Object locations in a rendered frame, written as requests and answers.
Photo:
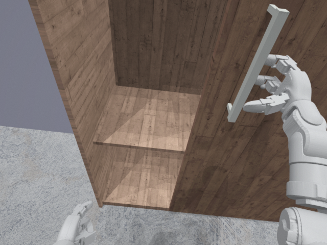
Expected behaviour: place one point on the robot right forearm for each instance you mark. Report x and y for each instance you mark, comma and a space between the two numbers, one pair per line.
306, 128

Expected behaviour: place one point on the right robot hand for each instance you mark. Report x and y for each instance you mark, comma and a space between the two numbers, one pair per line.
295, 86

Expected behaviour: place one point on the robot right upper arm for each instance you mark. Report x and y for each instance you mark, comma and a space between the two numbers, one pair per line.
302, 227

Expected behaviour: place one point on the left robot hand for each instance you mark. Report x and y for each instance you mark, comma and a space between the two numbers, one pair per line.
72, 228

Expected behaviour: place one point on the handle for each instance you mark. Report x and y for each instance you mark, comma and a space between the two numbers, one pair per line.
276, 23

